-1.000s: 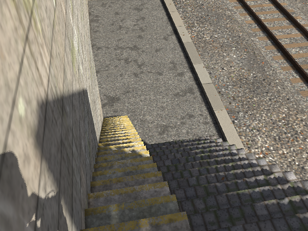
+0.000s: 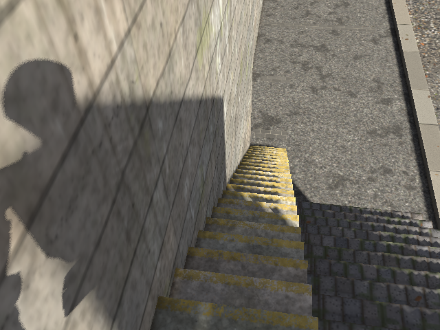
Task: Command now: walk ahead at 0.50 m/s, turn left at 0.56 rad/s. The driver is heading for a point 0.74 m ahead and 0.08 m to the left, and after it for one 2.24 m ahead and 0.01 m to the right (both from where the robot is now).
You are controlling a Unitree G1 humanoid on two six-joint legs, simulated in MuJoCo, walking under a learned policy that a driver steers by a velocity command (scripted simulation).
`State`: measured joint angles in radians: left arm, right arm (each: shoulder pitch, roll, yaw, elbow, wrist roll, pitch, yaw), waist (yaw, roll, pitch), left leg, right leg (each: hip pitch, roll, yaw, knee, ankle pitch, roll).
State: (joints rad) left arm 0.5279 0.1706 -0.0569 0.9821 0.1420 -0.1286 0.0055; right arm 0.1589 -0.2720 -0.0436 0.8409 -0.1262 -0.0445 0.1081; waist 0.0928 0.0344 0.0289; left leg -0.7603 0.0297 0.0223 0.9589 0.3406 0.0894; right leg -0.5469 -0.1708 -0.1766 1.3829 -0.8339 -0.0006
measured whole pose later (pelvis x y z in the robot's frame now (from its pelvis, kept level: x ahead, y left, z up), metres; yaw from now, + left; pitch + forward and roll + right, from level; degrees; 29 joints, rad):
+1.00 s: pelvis +0.43 -0.01 -0.34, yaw +13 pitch -3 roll +1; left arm 0.49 0.16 -0.04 1.08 -0.02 -0.10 0.01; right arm 0.14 -0.18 0.01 0.88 -0.01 0.03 -0.01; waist 0.09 0.04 -0.02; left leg -0.80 0.06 -0.02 0.80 0.55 0.01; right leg -0.17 0.08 -0.02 0.88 -0.66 -0.10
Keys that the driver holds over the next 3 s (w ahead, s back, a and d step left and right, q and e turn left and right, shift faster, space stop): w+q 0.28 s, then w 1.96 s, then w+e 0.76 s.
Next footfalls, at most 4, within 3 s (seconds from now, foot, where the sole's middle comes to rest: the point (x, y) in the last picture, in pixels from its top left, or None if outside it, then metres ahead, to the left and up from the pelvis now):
0.14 left None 0.17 0.14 -0.85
0.56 right None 0.38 -0.09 -1.06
1.16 left None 0.62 0.14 -1.26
1.64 right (257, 297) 0.87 -0.01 -1.47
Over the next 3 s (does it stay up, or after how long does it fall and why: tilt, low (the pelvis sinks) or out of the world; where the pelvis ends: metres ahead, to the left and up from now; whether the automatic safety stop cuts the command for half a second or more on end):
stays up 1.12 -0.01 -0.95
